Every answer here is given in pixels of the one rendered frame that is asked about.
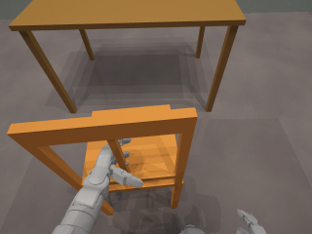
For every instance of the right robot shin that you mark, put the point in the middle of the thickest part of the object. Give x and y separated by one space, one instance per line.
189 226

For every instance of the chair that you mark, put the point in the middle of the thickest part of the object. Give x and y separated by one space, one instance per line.
154 156

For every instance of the robot right hand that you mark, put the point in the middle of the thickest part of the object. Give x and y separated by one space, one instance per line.
250 222

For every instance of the left robot forearm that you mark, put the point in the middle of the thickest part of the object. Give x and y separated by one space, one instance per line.
83 212

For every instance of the robot left hand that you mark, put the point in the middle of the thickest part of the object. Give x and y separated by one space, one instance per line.
107 160

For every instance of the table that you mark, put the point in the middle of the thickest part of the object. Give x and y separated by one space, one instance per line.
79 15

